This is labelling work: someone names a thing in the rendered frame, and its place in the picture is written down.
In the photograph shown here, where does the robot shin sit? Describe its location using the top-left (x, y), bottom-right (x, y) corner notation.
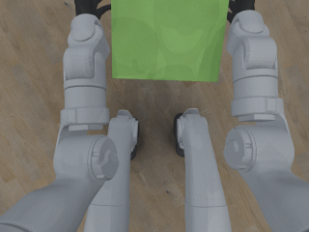
top-left (179, 108), bottom-right (209, 149)
top-left (108, 109), bottom-right (135, 152)

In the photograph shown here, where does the robot left upper arm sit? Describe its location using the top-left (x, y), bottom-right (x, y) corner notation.
top-left (0, 134), bottom-right (119, 232)

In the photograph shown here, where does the robot right upper arm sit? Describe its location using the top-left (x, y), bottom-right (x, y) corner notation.
top-left (223, 125), bottom-right (309, 232)

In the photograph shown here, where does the robot right hand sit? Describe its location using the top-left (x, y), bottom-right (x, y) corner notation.
top-left (227, 0), bottom-right (255, 25)

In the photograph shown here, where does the robot left forearm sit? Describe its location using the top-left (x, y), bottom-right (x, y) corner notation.
top-left (53, 14), bottom-right (110, 168)

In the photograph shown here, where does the left robot shin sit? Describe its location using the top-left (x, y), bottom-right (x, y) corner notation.
top-left (108, 109), bottom-right (135, 152)

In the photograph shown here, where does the robot left hand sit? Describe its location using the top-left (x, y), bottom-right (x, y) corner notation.
top-left (74, 0), bottom-right (111, 20)

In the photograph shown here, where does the carton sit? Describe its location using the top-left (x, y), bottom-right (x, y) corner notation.
top-left (111, 0), bottom-right (230, 82)

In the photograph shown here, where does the right robot shin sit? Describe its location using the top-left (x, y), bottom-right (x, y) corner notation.
top-left (179, 108), bottom-right (209, 149)

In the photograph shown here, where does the robot right forearm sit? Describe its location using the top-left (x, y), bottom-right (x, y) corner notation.
top-left (226, 10), bottom-right (295, 156)

